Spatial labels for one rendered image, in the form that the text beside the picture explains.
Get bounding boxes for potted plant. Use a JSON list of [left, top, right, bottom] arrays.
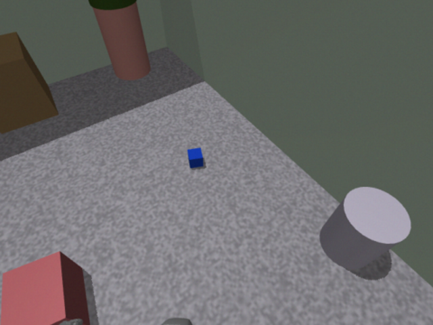
[[89, 0, 151, 81]]

